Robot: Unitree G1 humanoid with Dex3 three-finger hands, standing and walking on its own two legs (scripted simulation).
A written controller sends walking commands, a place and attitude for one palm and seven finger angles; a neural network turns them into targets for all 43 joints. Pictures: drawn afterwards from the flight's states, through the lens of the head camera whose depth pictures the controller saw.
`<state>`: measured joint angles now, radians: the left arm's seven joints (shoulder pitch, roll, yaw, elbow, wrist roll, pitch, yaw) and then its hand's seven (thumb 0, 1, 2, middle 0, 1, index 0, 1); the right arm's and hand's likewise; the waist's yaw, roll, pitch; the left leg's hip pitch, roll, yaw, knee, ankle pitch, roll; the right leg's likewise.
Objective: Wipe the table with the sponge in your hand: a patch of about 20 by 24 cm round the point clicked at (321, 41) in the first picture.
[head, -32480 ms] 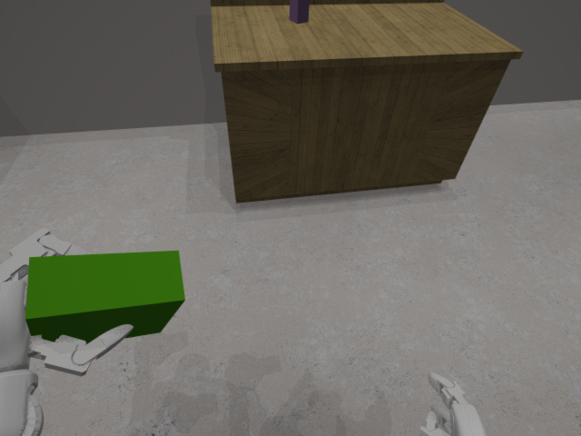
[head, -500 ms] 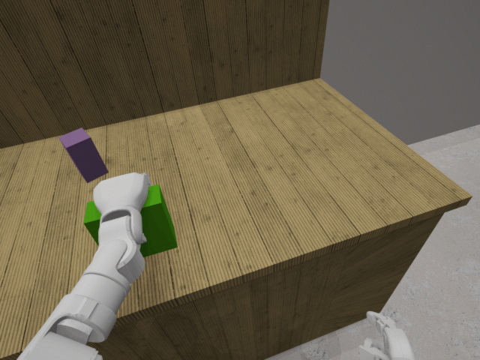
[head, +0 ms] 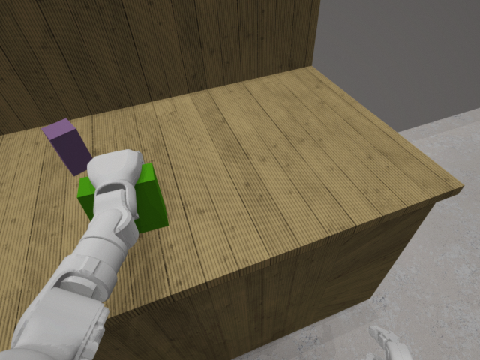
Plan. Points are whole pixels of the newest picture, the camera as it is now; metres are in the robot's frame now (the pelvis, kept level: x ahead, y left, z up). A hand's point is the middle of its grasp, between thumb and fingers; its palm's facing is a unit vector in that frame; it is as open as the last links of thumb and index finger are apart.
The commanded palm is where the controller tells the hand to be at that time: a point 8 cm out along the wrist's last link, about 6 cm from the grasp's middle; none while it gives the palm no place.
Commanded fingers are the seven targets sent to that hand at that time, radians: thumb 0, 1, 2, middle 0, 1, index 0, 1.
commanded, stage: wipe forward along the third lane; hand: left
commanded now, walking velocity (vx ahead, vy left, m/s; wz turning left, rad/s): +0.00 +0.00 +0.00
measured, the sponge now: (130, 211) +0.38 +0.25 +0.03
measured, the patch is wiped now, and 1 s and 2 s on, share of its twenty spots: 1.00 1.00 1.00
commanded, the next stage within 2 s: wipe back along the third lane in 0.48 s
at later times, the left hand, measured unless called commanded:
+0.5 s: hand (125, 169) +0.45 +0.27 +0.08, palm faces -0.07 -0.01 -1.00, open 9.8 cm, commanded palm +0.43 +0.26 +0.11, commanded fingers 0.00 0.10 1.30 -1.20 -1.60 -1.20 -1.60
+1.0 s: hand (124, 171) +0.44 +0.27 +0.08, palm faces +0.00 -0.01 -1.00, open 9.8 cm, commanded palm +0.39 +0.25 +0.11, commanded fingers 0.00 0.10 1.30 -1.20 -1.60 -1.20 -1.60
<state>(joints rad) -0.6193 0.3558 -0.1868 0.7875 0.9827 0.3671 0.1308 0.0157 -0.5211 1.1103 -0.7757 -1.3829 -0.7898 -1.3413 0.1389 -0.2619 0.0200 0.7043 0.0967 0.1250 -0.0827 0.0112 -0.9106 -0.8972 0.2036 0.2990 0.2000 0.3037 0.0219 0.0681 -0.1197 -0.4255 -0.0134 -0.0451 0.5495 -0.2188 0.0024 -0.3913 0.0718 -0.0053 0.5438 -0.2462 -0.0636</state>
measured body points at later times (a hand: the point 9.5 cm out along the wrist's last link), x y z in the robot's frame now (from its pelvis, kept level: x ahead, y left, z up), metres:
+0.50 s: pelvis +0.02 +0.02 +0.00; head +0.04 +0.01 +0.45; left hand +0.45 +0.27 +0.13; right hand +0.12 -0.24 -0.13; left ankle +0.04 +0.12 -0.73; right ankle +0.02 -0.08 -0.73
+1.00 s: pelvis +0.04 +0.03 +0.00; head +0.04 +0.02 +0.45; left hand +0.44 +0.27 +0.13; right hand +0.18 -0.21 -0.12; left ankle +0.04 +0.12 -0.73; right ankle +0.02 -0.08 -0.73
